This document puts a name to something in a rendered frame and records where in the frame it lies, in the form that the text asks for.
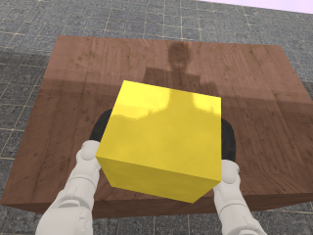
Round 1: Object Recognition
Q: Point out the robot left forearm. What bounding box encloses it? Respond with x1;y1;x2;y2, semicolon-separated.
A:
35;140;101;235

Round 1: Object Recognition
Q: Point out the right robot hand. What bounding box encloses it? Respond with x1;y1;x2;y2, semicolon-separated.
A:
221;118;236;163

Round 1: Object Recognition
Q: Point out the carton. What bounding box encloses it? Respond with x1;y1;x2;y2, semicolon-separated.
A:
95;80;222;204

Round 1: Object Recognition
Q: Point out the left robot hand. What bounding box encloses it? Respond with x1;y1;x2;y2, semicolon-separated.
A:
89;109;112;142

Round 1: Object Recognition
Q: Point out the robot right forearm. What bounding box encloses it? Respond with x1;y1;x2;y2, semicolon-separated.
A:
212;160;267;235

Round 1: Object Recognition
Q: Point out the robot left upper arm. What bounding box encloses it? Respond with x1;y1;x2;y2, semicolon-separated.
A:
37;207;93;235

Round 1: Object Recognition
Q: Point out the pedestal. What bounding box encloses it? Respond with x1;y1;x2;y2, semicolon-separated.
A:
0;35;313;219

